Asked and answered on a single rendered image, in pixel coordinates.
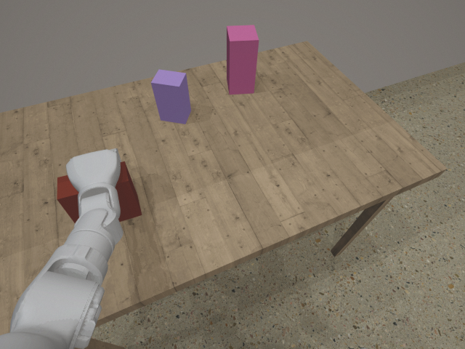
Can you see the left robot upper arm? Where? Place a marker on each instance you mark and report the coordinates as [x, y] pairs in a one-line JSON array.
[[60, 313]]

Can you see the robot left forearm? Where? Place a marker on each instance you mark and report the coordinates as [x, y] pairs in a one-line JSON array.
[[86, 252]]

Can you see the sponge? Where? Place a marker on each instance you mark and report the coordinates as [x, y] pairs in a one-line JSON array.
[[67, 196]]

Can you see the table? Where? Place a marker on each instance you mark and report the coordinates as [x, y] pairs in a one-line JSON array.
[[246, 174]]

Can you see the robot left hand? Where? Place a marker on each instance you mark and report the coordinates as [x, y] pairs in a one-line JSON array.
[[96, 167]]

